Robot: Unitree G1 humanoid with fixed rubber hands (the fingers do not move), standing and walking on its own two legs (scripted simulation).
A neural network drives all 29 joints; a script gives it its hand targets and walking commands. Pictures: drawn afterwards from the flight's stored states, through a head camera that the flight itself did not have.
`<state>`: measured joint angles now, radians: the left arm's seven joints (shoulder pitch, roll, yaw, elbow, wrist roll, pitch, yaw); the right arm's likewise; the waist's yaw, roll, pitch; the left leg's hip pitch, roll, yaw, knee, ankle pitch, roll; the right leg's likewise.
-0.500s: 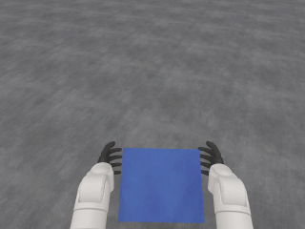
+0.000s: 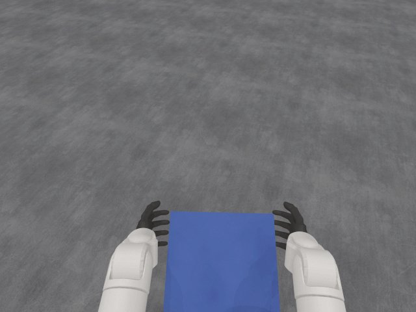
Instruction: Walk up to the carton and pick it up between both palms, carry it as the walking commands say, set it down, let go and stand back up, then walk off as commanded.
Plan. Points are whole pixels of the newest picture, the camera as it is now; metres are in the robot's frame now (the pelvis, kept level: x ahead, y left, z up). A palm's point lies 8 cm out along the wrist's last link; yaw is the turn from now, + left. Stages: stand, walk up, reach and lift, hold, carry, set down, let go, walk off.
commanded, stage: carry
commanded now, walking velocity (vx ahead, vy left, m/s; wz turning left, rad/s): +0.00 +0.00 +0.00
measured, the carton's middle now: (219, 258) +0.28 -0.01 -0.10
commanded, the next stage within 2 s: none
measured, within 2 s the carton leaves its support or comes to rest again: neither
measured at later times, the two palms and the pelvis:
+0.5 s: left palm (143, 270) +0.20 +0.12 +0.05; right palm (317, 262) +0.22 -0.17 +0.05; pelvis -0.08 -0.03 +0.01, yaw +3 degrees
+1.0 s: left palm out of the picture +0.11 +0.14 +0.02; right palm (305, 310) +0.15 -0.14 +0.02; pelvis -0.15 -0.04 +0.00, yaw +6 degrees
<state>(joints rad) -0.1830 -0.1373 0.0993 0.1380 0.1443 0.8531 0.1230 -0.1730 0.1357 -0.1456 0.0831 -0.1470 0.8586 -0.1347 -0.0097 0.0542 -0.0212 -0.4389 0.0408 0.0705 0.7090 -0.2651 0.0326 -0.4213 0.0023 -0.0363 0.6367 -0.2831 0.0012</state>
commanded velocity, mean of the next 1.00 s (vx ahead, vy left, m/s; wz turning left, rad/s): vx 0.00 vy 0.00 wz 0.00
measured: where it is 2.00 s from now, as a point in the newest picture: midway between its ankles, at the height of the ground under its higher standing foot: outside the picture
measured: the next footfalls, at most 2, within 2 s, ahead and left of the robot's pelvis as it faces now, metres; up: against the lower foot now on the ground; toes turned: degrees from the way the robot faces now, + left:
right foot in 0.84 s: -0.03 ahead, -0.13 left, +0.00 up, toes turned +25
left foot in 1.06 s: -0.13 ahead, +0.08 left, +0.00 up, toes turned +13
